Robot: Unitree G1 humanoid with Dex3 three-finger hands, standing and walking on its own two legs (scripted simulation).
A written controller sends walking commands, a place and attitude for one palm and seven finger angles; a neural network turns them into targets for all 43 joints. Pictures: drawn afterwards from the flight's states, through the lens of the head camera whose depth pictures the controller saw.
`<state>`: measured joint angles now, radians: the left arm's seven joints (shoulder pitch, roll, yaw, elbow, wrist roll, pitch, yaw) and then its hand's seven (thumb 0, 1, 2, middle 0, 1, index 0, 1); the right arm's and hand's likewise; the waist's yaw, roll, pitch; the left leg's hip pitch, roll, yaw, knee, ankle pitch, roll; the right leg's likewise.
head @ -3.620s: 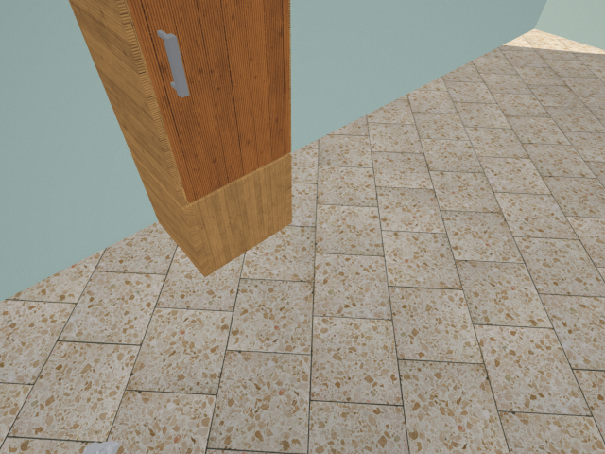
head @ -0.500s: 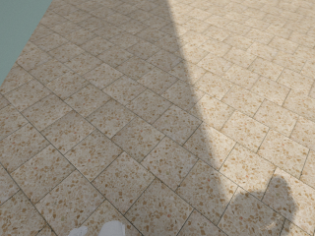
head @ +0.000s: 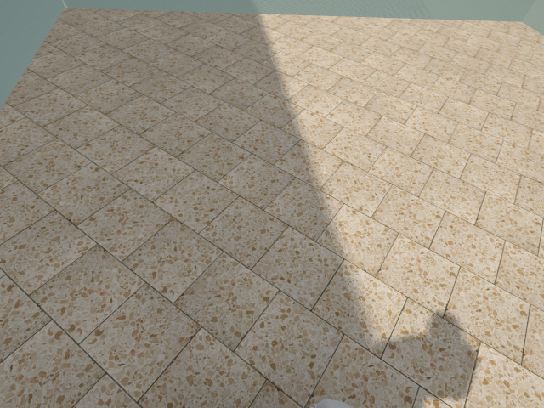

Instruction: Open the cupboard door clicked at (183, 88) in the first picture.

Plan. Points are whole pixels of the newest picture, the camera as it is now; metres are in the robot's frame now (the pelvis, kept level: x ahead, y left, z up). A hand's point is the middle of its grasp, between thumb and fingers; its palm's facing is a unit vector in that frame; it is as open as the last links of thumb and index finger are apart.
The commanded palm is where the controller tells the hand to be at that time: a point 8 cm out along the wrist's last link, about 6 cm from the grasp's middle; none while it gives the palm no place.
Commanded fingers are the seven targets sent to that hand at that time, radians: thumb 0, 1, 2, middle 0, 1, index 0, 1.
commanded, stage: walk to a spot facing it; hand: left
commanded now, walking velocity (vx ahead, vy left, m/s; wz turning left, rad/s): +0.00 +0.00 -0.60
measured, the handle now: out of the picture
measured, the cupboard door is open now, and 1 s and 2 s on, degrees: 0 0 0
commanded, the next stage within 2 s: turn to face it in 0.02 s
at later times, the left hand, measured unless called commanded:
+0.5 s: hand (214, 339) +0.26 +0.12 -0.16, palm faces -0.01 -0.99 -0.17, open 7.4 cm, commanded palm none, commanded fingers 0.00 0.90 0.90 -0.20 -0.30 -0.20 -0.30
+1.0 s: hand out of the picture +0.13 +0.21 -0.16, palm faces +0.35 -0.89 -0.29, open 7.4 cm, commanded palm none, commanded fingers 0.00 0.90 0.90 -0.20 -0.30 -0.20 -0.30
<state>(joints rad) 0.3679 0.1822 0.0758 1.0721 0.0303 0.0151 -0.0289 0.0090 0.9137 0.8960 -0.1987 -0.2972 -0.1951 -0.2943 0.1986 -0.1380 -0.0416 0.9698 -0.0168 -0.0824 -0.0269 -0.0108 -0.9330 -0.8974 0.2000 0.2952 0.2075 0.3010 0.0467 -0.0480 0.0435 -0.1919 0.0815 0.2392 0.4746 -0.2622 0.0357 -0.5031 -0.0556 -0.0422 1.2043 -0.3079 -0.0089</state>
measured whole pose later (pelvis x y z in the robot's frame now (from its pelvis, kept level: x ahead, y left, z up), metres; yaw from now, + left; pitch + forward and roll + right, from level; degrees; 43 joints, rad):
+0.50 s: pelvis +0.12 -0.03 -0.01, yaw +3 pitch -1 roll -1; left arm 0.07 0.13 0.02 0.96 0.03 0.00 0.03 0.00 0.91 0.90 -0.20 -0.30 -0.20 -0.29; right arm 0.33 -0.12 -0.05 1.05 -0.02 0.05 0.00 0.01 -0.91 -0.90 0.20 0.29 0.20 0.30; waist -0.07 0.02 0.05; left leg -0.43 0.11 0.10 1.04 -0.49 -0.05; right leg -0.30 -0.11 -0.25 0.57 -0.23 -0.02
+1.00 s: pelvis +0.13 -0.03 +0.00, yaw +19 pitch +1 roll -1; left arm 0.19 0.26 0.09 0.93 0.01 0.06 0.02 0.01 0.91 0.90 -0.20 -0.30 -0.19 -0.29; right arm 0.21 -0.23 -0.07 0.92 -0.03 0.03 0.00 0.00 -0.91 -0.90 0.20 0.30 0.21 0.30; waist -0.03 0.02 0.05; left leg -0.34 -0.02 -0.04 0.49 -0.16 0.03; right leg -0.39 -0.04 -0.02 0.84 -0.43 0.07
